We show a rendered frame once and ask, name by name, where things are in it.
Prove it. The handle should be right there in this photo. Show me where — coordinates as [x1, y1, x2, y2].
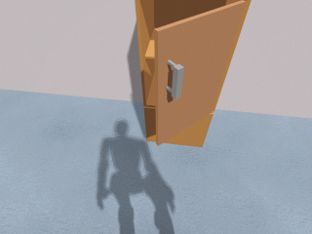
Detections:
[166, 60, 184, 99]

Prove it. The cupboard door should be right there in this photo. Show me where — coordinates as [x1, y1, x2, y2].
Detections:
[154, 0, 246, 146]

